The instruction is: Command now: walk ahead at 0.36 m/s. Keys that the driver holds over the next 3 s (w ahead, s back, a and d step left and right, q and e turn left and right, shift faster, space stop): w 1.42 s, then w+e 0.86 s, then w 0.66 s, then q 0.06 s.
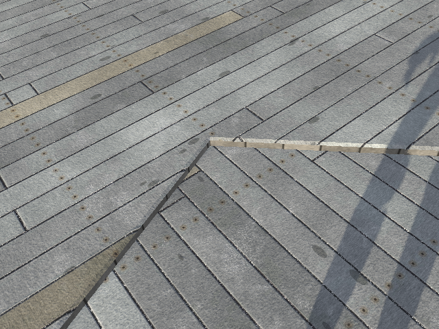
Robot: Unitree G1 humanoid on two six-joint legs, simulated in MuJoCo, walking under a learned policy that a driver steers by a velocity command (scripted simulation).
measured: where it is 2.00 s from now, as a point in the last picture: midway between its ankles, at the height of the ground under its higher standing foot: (250, 185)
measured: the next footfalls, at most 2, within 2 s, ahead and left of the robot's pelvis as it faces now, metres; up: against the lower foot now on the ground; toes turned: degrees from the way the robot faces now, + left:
left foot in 0.42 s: +0.39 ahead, +0.12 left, +0.00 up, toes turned +1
right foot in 0.96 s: +0.68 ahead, -0.12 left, +0.00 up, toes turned -2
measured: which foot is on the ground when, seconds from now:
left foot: up 0.00-0.40, down 0.42-0.98, up 1.00-1.00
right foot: down 0.00-0.44, up 0.46-0.94, down 0.96-1.00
